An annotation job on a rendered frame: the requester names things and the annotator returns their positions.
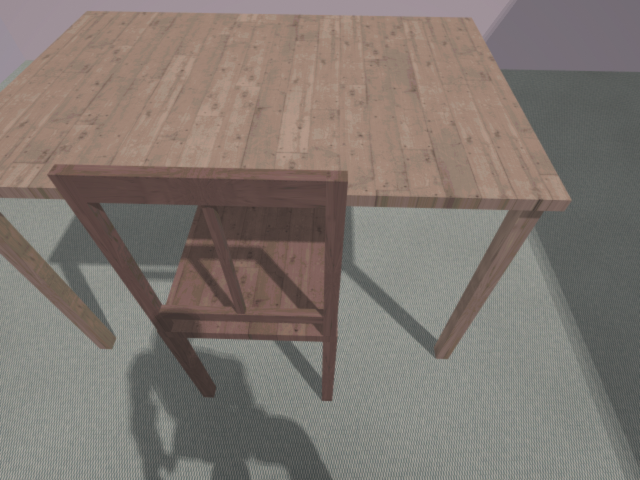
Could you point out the chair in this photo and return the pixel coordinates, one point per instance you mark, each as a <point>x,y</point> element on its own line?
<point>262,260</point>

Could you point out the table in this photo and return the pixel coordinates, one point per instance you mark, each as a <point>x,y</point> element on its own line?
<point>416,109</point>

